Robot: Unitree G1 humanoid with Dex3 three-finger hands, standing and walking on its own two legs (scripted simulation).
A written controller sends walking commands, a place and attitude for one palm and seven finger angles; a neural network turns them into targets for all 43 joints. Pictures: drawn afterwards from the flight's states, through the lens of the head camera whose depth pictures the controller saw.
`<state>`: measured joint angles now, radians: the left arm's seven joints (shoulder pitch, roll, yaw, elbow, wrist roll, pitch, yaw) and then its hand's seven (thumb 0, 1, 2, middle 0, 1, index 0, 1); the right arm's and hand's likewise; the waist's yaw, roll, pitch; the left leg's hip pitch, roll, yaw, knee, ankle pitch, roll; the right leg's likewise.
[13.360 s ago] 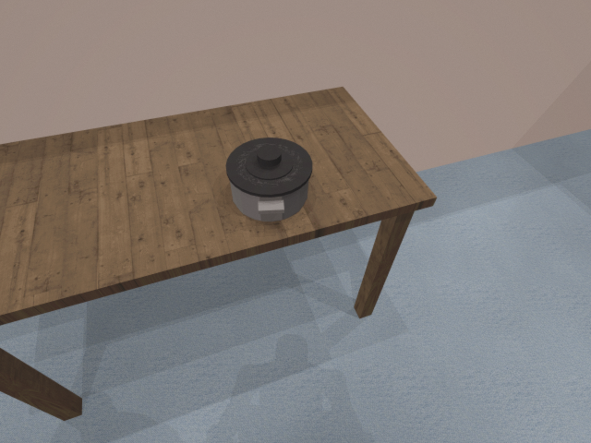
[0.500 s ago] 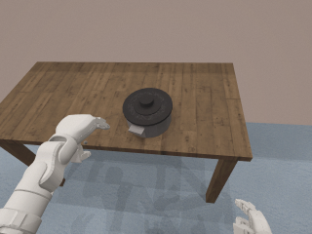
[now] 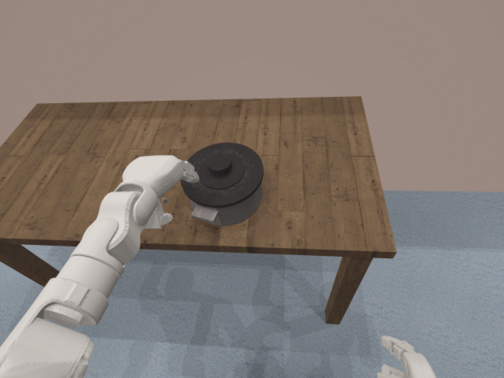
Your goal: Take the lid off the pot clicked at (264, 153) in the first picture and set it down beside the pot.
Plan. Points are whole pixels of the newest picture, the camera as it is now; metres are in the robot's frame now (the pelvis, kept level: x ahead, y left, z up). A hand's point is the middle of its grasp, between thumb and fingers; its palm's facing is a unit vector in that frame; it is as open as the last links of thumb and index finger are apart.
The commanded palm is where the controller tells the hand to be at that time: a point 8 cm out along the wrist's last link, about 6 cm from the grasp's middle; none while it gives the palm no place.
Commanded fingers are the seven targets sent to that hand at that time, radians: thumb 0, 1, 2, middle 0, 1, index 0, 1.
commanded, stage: move the open hand above the knob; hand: left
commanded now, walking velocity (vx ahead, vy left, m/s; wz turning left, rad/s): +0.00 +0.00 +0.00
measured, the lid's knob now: (220, 164) +0.53 +0.09 +0.00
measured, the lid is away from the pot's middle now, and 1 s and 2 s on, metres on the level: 0.00 0.00 0.00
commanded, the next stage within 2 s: lower the open fingers around the knob in 1.40 s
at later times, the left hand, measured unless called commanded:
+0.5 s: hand (196, 169) +0.45 +0.12 +0.07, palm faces -0.34 -0.03 -0.94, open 10.1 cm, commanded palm +0.47 +0.12 +0.13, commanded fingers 0.00 -0.23 1.27 -0.81 -0.08 -0.81 -0.08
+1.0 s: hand (208, 153) +0.49 +0.10 +0.07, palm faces -0.38 -0.03 -0.92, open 10.1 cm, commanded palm +0.50 +0.10 +0.13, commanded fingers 0.00 -0.23 1.27 -0.81 -0.08 -0.81 -0.08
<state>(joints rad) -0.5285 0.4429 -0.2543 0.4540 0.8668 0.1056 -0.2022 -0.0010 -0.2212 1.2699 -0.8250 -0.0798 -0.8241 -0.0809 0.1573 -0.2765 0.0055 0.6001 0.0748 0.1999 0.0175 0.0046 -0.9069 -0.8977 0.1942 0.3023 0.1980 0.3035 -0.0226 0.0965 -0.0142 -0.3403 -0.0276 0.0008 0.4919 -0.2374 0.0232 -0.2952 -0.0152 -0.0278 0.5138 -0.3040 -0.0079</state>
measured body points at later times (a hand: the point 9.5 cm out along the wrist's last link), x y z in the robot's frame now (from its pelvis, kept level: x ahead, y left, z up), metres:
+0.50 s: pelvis +0.00 +0.00 +0.00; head +0.05 -0.04 +0.44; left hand +0.47 +0.12 +0.12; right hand +0.09 -0.26 -0.14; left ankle +0.01 +0.11 -0.74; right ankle -0.03 -0.11 -0.74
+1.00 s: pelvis +0.00 +0.00 +0.00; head +0.07 -0.02 +0.44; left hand +0.51 +0.10 +0.12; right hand -0.01 -0.26 -0.14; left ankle +0.01 +0.11 -0.74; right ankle -0.03 -0.11 -0.74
